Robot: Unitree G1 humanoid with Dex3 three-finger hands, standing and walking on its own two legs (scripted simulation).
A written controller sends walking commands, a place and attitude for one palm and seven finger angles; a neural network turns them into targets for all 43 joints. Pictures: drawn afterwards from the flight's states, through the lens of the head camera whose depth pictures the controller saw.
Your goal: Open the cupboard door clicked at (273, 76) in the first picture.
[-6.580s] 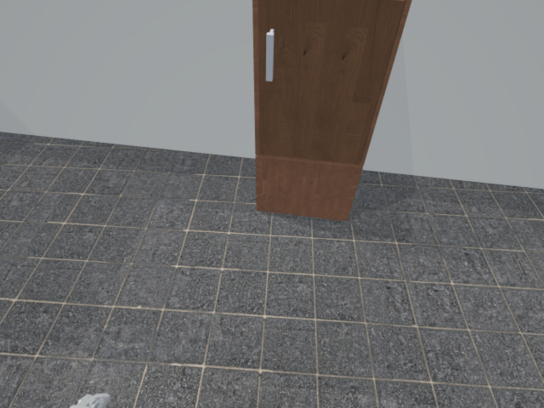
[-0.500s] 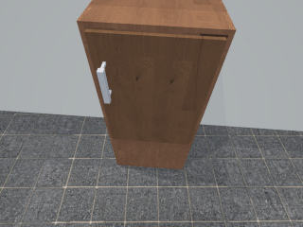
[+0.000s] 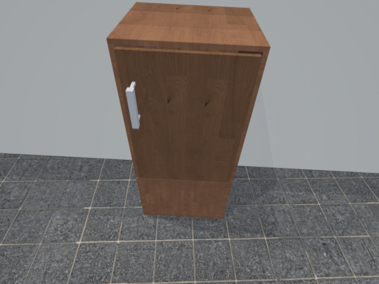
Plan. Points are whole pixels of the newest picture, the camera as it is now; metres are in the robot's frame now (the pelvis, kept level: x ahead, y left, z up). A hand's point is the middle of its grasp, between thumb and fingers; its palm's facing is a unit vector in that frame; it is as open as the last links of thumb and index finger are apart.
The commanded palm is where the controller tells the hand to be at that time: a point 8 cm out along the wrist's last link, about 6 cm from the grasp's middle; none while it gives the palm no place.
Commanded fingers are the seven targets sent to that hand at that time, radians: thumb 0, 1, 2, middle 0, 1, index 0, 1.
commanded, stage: come to a stop and stand still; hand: left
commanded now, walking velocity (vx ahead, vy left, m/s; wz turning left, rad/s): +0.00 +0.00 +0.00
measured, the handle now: (134, 105) +0.62 +0.21 +0.04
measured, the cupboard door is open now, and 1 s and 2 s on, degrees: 0 0 0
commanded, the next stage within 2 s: look again from close up in 1.66 s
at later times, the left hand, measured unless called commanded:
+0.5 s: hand out of the picture -0.07 +0.21 -0.17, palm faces +0.05 -0.97 -0.22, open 7.3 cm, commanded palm none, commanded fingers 0.00 0.90 0.90 -0.20 -0.30 -0.20 -0.30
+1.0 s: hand out of the picture -0.12 +0.23 -0.18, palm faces +0.16 -0.97 -0.20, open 7.3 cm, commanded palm none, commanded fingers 0.00 0.90 0.90 -0.20 -0.30 -0.20 -0.30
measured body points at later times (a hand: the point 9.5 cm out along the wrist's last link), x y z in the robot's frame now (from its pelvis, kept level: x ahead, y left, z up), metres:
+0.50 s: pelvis -0.07 +0.01 +0.01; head -0.08 +0.02 +0.46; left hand -0.08 +0.26 -0.15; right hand -0.06 -0.24 -0.14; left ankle +0.00 +0.11 -0.73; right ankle +0.03 -0.11 -0.72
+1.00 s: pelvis -0.14 +0.03 -0.01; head -0.18 +0.05 +0.44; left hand -0.13 +0.28 -0.17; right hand -0.12 -0.22 -0.15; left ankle -0.15 +0.11 -0.73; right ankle -0.01 -0.10 -0.69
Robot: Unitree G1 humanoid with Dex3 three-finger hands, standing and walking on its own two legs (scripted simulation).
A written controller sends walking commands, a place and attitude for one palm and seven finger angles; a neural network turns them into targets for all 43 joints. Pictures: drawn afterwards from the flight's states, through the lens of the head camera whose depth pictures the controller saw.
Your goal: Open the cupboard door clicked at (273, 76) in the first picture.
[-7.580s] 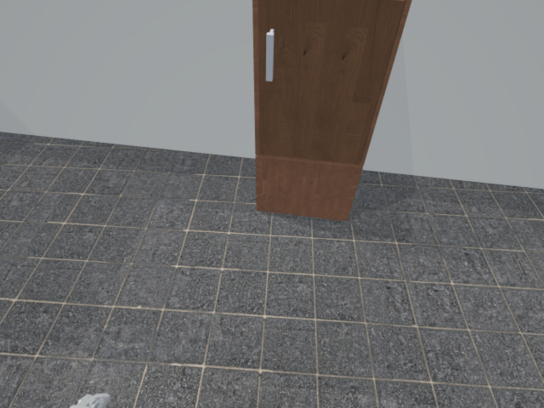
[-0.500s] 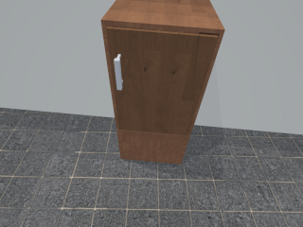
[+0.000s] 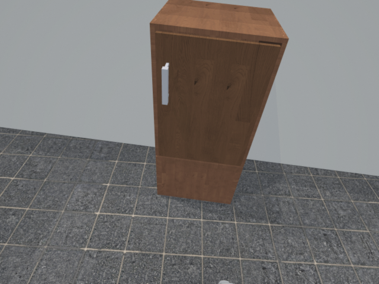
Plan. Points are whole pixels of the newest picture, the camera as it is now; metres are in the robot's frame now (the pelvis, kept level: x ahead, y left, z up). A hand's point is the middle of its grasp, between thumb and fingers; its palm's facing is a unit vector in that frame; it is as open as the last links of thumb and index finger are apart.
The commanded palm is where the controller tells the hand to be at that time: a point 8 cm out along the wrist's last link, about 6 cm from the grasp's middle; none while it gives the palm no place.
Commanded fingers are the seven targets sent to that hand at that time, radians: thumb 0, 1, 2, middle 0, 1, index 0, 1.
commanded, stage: come to a stop and stand still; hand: left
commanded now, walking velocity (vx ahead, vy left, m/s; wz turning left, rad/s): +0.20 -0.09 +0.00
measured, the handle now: (166, 83) +0.77 +0.14 +0.05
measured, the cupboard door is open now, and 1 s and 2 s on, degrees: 0 0 0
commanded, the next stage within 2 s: look again from close up in 0.66 s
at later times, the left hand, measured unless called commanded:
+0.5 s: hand out of the picture +0.01 +0.15 -0.17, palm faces +0.00 -0.99 -0.14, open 7.3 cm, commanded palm none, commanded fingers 0.00 0.90 0.90 -0.20 -0.30 -0.20 -0.30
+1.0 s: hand out of the picture +0.00 +0.16 -0.16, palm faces -0.01 -0.98 -0.18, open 7.3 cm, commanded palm none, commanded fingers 0.00 0.90 0.90 -0.20 -0.30 -0.20 -0.30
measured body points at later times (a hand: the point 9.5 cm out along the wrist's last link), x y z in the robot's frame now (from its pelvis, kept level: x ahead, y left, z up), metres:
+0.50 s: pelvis +0.01 -0.01 +0.01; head +0.02 +0.00 +0.46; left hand +0.01 +0.20 -0.16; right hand -0.03 -0.22 -0.14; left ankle +0.01 +0.08 -0.73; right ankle -0.04 -0.13 -0.72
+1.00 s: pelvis +0.00 +0.00 +0.02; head +0.00 +0.00 +0.47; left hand +0.00 +0.21 -0.14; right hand -0.01 -0.23 -0.14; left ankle +0.01 +0.08 -0.73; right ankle -0.04 -0.13 -0.73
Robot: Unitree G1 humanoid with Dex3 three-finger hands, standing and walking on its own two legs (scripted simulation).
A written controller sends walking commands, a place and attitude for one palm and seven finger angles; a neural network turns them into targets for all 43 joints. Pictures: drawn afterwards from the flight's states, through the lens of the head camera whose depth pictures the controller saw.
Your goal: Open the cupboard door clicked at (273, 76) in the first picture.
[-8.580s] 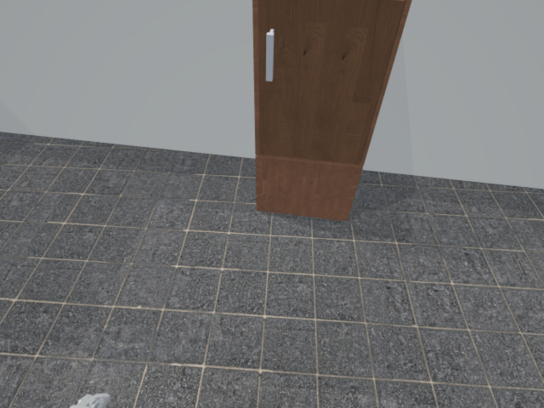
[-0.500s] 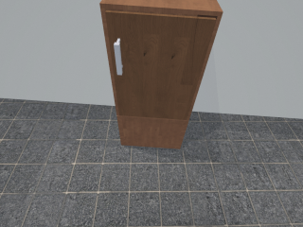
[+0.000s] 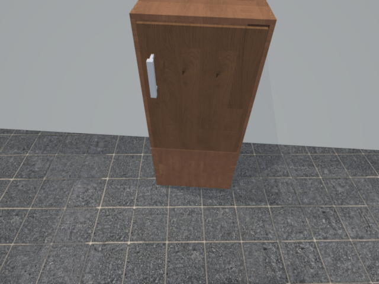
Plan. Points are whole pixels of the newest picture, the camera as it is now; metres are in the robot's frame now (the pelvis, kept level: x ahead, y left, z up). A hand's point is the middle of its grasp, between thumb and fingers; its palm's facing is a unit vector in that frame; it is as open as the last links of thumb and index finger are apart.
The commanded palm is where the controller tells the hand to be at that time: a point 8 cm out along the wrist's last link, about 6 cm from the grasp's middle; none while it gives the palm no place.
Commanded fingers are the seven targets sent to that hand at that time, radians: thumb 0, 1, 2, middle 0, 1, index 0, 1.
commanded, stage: look again from close up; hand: left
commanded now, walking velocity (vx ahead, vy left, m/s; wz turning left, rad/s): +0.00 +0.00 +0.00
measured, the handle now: (153, 76) +0.77 +0.18 +0.03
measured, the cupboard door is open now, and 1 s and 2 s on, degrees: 0 0 0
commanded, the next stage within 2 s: shuffle to correct the standing spot in 0.26 s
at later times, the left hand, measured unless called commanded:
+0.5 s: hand out of the picture -0.05 +0.15 -0.18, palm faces +0.05 -0.99 -0.16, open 7.3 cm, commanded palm none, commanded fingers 0.00 0.90 0.90 -0.20 -0.30 -0.20 -0.30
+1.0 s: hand (112, 279) +0.17 +0.20 -0.17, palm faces +0.00 -0.98 -0.18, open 7.2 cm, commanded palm none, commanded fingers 0.00 0.90 0.90 -0.20 -0.30 -0.20 -0.30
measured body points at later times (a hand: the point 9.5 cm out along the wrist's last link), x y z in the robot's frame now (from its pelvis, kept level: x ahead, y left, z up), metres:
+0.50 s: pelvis -0.01 -0.01 +0.00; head -0.01 -0.01 +0.45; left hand -0.05 +0.20 -0.16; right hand -0.04 -0.22 -0.17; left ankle +0.01 +0.09 -0.74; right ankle -0.03 -0.13 -0.74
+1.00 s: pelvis +0.11 +0.02 +0.00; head +0.15 +0.03 +0.45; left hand +0.17 +0.25 -0.16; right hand +0.02 -0.16 -0.15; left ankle +0.03 +0.10 -0.74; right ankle +0.18 -0.12 -0.69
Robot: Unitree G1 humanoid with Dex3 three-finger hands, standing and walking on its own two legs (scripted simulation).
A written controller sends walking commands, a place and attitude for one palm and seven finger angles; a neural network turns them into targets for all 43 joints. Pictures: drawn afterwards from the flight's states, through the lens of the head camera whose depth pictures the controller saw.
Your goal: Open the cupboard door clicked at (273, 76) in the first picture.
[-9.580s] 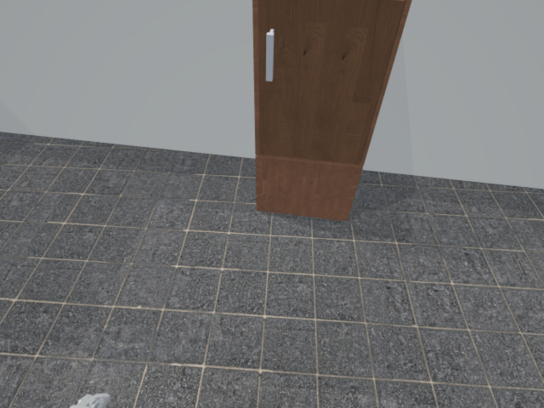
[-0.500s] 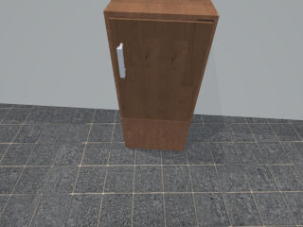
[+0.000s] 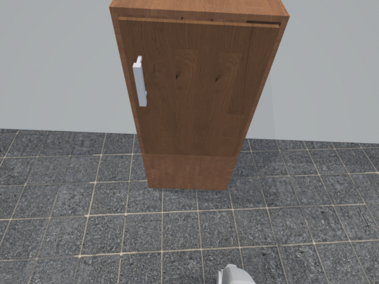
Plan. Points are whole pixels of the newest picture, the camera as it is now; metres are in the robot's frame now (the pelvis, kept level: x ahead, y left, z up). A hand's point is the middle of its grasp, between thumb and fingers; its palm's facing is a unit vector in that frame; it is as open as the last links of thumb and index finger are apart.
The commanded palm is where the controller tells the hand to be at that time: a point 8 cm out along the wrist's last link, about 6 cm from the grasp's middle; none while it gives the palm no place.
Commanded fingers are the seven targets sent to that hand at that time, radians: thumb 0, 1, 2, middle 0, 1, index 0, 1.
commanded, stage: shuffle to correct the standing spot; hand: left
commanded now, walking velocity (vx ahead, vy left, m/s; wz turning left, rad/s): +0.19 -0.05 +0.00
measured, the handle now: (141, 81) +0.65 +0.17 +0.03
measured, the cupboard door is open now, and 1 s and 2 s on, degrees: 0 0 0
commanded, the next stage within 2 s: come to a stop and stand still in 0.18 s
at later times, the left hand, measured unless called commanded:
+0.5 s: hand (124, 276) +0.17 +0.16 -0.19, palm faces +0.10 -0.98 -0.18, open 7.2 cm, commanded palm none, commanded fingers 0.00 0.90 0.90 -0.20 -0.30 -0.20 -0.30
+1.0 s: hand out of the picture +0.12 +0.13 -0.18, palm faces +0.06 -0.98 -0.21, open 7.3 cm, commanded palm none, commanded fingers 0.00 0.90 0.90 -0.20 -0.30 -0.20 -0.30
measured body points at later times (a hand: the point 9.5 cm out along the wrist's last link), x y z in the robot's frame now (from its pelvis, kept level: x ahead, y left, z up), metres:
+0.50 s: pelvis +0.15 -0.01 -0.01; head +0.16 +0.00 +0.43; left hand +0.16 +0.22 -0.18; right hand +0.22 -0.25 -0.16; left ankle +0.20 +0.10 -0.75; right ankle +0.16 -0.12 -0.74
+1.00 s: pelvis +0.11 -0.05 -0.01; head +0.12 -0.06 +0.44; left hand +0.11 +0.18 -0.16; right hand +0.16 -0.28 -0.17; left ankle +0.11 +0.08 -0.72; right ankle +0.11 -0.14 -0.74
